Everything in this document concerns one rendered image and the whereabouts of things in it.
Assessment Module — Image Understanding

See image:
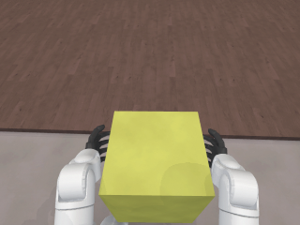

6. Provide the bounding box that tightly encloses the robot right forearm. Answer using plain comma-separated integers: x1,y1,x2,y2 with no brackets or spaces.
211,154,260,225

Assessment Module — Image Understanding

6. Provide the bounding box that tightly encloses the left robot thigh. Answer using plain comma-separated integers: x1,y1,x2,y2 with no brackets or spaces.
100,215,128,225

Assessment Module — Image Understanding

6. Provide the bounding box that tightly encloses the left robot hand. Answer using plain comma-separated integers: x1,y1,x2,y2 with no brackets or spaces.
85,125,111,162

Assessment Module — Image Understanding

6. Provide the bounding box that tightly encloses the robot left forearm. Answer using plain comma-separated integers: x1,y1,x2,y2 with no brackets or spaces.
54,148,101,225

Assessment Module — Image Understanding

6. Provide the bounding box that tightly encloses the right robot hand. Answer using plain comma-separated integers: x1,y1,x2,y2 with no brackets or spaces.
202,128,228,169

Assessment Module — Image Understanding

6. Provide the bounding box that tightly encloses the carton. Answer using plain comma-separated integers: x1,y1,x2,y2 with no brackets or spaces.
98,111,216,223

